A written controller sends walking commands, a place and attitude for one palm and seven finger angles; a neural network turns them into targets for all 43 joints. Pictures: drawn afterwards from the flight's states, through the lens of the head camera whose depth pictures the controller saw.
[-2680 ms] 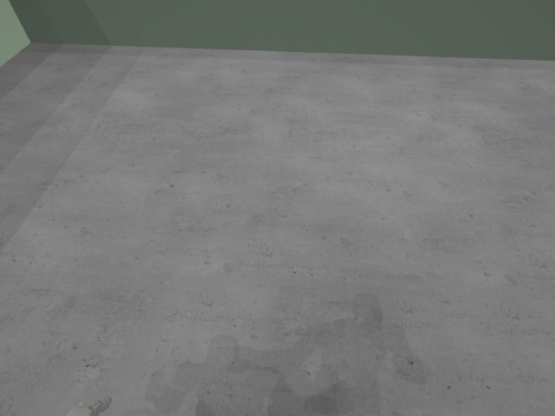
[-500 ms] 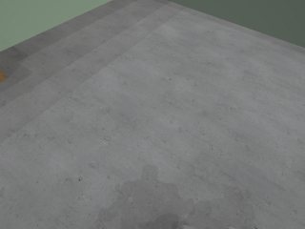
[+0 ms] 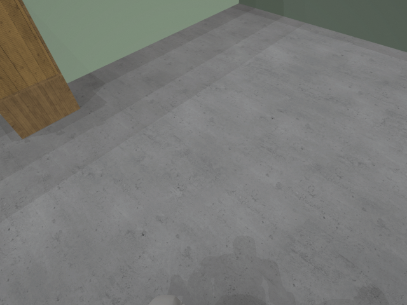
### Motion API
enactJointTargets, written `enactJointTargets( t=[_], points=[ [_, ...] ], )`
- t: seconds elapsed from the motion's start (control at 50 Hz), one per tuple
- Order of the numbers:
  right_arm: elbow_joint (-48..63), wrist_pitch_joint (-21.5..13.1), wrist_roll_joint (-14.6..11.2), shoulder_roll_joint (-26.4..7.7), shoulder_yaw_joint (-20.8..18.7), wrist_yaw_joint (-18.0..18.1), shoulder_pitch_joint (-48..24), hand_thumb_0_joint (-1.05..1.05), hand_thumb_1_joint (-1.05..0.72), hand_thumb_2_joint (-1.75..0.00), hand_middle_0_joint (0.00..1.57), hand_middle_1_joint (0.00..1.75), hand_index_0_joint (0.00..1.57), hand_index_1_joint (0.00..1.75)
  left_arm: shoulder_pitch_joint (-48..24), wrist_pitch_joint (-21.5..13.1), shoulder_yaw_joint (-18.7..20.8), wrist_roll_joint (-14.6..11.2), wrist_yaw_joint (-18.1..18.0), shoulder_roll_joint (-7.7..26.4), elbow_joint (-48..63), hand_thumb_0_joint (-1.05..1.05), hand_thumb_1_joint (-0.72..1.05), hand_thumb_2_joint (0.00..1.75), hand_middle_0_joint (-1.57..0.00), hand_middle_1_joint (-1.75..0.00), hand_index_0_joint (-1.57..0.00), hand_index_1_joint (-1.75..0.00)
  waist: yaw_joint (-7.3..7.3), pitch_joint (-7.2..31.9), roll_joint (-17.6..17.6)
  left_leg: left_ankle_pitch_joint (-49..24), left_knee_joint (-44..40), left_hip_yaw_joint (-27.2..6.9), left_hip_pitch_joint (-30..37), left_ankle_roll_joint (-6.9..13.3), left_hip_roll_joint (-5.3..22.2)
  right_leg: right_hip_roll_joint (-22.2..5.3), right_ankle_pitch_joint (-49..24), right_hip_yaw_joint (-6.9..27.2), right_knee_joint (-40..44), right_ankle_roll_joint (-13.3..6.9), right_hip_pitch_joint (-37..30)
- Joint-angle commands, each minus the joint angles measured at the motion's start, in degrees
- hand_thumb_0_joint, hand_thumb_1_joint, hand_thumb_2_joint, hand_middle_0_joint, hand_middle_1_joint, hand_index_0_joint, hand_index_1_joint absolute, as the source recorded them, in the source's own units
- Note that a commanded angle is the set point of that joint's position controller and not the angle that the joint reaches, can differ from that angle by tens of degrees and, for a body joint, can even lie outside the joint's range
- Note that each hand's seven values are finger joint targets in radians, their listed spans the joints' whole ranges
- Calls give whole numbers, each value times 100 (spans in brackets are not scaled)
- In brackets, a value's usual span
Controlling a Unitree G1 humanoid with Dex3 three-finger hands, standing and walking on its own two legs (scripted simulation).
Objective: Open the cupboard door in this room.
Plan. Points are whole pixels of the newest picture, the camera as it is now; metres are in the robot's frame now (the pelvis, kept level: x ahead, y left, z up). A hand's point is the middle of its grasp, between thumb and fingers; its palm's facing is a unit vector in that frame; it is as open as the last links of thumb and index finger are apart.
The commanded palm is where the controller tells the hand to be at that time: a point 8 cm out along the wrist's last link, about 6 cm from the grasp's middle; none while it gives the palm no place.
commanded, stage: turn or walk to find it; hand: left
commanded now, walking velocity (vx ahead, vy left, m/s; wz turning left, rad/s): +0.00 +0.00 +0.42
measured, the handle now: out of the picture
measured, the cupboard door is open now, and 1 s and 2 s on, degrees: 0 0 0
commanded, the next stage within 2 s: stand and wait in 0.44 s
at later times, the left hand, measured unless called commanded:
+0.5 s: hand out of the picture +0.01 +0.27 -0.17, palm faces +0.23 -0.94 -0.24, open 7.4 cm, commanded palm none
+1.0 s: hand out of the picture -0.05 +0.20 -0.18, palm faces +0.29 -0.94 -0.20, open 7.3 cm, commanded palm none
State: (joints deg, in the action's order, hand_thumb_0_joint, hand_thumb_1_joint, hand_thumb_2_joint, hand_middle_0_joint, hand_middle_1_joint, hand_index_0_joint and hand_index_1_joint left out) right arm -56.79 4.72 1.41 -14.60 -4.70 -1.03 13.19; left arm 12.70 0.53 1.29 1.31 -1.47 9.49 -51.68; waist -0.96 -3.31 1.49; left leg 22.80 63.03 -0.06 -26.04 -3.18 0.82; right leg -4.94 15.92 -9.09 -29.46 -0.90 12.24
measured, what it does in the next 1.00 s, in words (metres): steps on the spot: left foot, then right foot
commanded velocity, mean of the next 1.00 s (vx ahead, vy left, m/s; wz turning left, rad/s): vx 0.00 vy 0.00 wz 0.22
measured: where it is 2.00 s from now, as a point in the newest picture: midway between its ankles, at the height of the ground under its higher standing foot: outside the picture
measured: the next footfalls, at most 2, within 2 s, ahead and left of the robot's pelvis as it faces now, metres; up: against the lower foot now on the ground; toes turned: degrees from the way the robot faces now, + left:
left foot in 0.18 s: +0.01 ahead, +0.14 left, +0.00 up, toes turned +10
right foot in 0.66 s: +0.04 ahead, -0.08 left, +0.00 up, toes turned +9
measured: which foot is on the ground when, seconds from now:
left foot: up 0.00-0.16, down 0.18-0.68, up 0.70-0.96, down 0.98-1.00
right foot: down 0.00-0.18, up 0.20-0.64, down 0.66-1.00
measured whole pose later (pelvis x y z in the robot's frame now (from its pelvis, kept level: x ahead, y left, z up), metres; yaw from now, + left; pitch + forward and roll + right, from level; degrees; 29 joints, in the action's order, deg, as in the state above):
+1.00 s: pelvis -0.03 +0.02 +0.00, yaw +14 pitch -2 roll -1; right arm -63.6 1.6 0.8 -10.7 -2.0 1.3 14.5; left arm 15.2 0.4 0.9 0.5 -1.7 8.9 -61.4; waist 0.4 -1.8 1.4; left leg 16.2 29.0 0.5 -10.7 -1.2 2.8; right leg -0.9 15.1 -5.2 -29.3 -0.6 12.3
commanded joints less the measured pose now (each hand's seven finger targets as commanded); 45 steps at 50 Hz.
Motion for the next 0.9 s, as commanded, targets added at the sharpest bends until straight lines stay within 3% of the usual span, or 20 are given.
enactJointTargets(
  t=[0.0, 0.06, 0.1, 0.12, 0.14, 0.16, 0.18, 0.22, 0.26, 0.3, 0.5, 0.56, 0.6, 0.62, 0.64, 0.66, 0.68, 0.72, 0.76, 0.88],
  points=[
    [519, -161, -53, -202, -11, -15, -493, 0, -90, -90, 20, 30, 20, 30, 307, -73, 380, 60, -81, 1321, 237, 0, 90, 90, -20, -30, -20, -30, 290, 117, -1133, 336, -878, 224, -40, -30, 113, -1482, -1604, 893, 1063, -723, -318],
    [561, -228, -90, -144, 37, 0, -542, 0, -90, -90, 20, 30, 20, 30, 433, -44, 432, 70, -62, 1475, 142, 0, 90, 90, -20, -30, -20, -30, 369, 335, -1298, 422, -1739, 448, 323, 38, 45, -1534, -2250, 802, 724, -731, -513],
    [519, -278, -102, -159, 45, 23, -280, 0, -90, -90, 20, 30, 20, 30, 346, -22, 445, 58, -56, 1476, 85, 0, 90, 90, -20, -30, -20, -30, 215, 500, -1322, 63, -2595, 559, 753, 83, 13, -1508, -2468, 617, 333, -558, -510],
    [456, -307, -84, -213, 41, 34, -79, 0, -90, -90, 20, 30, 20, 30, 305, 3, 455, 24, -48, 1451, 75, 0, 90, 90, -20, -30, -20, -30, 102, 581, -1175, -529, -3234, 589, 1221, 120, 18, -1401, -2246, 414, 37, -337, -273],
    [412, -358, -71, -444, -1, 29, 141, 0, -90, -90, 20, 30, 20, 30, 314, 46, 430, -32, -29, 1333, 99, 0, 90, 90, -20, -30, -20, -30, -40, 686, -536, -1280, -3910, 344, 1978, 212, 239, -1206, -1623, 166, -564, -38, 313],
    [445, -408, -16, -1024, -122, 46, 288, 0, -90, -90, 20, 30, 20, 30, 399, 94, 385, -70, 9, 973, 267, 0, 90, 90, -20, -30, -20, -30, -94, 729, 1135, -2610, -4304, -1508, 2572, 783, 1595, -452, 518, -186, -1719, 423, 1619],
    [423, -369, -24, -1350, -191, 72, 503, 0, -90, -90, 20, 30, 20, 30, 84, 120, 286, -23, 13, 817, 451, 0, 90, 90, -20, -30, -20, -30, -247, 634, 1497, -3390, -4526, -2077, 2234, 1411, 2343, -157, 2169, 142, -2711, 487, 1933],
    [351, -405, -9, -1058, -136, 204, 356, 0, -90, -90, 20, 30, 20, 30, -331, 191, 338, -7, -12, 877, 345, 0, 90, 90, -20, -30, -20, -30, -232, 364, 1086, -2864, -4568, -1849, 1792, 1336, 1917, -205, 1545, 809, -3550, 452, 2115],
    [500, -445, -21, -771, -12, 227, -158, 0, -90, -90, 20, 30, 20, 30, -52, 162, 366, -18, 57, 880, 119, 0, 90, 90, -20, -30, -20, -30, 54, 250, 748, -2978, -4519, -1169, 1665, 1169, 1406, -213, 794, 806, -3644, 495, 1936],
    [539, -482, -50, -738, -3, 235, -193, 0, -90, -90, 20, 30, 20, 30, 141, 159, 360, -23, 81, 895, -6, 0, 90, 90, -20, -30, -20, -30, 89, 422, 550, -3229, -4494, -940, 1799, 1171, 1232, -166, 609, 762, -3475, 542, 1765],
    [384, -431, -1, -678, -54, 243, 180, 0, -90, -90, 20, 30, 20, 30, -258, 137, 246, -56, 13, 676, 145, 0, 90, 90, -20, -30, -20, -30, -122, 520, 599, -3402, -4370, -1454, 2080, 1379, 1284, 104, 1016, 755, -1857, 527, 1202],
    [333, -420, 10, -635, -33, 236, 56, 0, -90, -90, 20, 30, 20, 30, -7, 85, 190, -75, -15, 585, 19, 0, 90, 90, -20, -30, -20, -30, 11, 506, 558, -3320, -4295, -1487, 1774, 1299, 1170, 260, 749, 678, -955, 421, 558],
    [246, -437, -38, -543, 3, 223, -2, 0, -90, -90, 20, 30, 20, 30, 332, 8, 167, -73, -42, 628, -157, 0, 90, 90, -20, -30, -20, -30, 189, 569, 468, -3005, -4007, -1314, 1429, 1057, 964, 248, -126, 660, 204, 394, -209],
    [207, -458, -75, -376, 39, 206, 38, 0, -90, -90, 20, 30, 20, 30, 486, -59, 169, -55, -67, 729, -228, 0, 90, 90, -20, -30, -20, -30, 260, 669, 65, -2427, -3683, -1140, 1132, 795, 728, 30, -693, 861, 926, 354, -776],
    [205, -474, -131, -70, 96, 179, 128, 0, -90, -90, 20, 30, 20, 30, 487, -132, 184, -4, -103, 1033, -275, 0, 90, 90, -20, -30, -20, -30, 169, 678, -839, -1230, -3135, -537, 588, 436, 222, -898, -1101, 1863, 1162, 64, -1093],
    [276, -441, -119, 86, 150, 162, 101, 0, -90, -90, 20, 30, 20, 30, 359, -146, 196, -5, -90, 1319, -235, 0, 90, 90, -20, -30, -20, -30, 143, 335, -1474, 262, -2794, -232, 280, 250, -204, -1618, -1371, 2426, 1357, -439, -686],
    [262, -306, -52, -100, 100, 187, -34, 0, -90, -90, 20, 30, 20, 30, 371, -162, 227, -22, -72, 1290, -209, 0, 90, 90, -20, -30, -20, -30, 257, 183, -1859, 704, -2195, -381, 429, 263, -114, -1694, -928, 2679, 1666, -707, -10],
    [31, -265, -51, -79, 79, 170, 18, 0, -90, -90, 20, 30, 20, 30, 69, -138, 138, -18, -68, 986, -266, 0, 90, 90, -20, -30, -20, -30, 89, -171, -1162, 339, -1580, -298, 488, 269, -12, -1274, -978, 2226, 1570, -840, 254],
    [-161, -268, -67, 28, 90, 160, 230, 0, -90, -90, 20, 30, 20, 30, 6, -143, 126, -23, -48, 920, -282, 0, 90, 90, -20, -30, -20, -30, 25, -26, -1001, 143, -1456, -109, 550, 205, 26, -955, -1503, 1621, 1349, -712, 42],
    [-296, -336, -79, 180, 188, 222, 139, 0, -90, -90, 20, 30, 20, 30, 437, -120, 148, -13, -68, 860, -619, 0, 90, 90, -20, -30, -20, -30, 199, 107, -1033, -91, -2903, 146, 1098, 161, 158, -854, -1880, 1579, 1119, -702, -143]
  ],
)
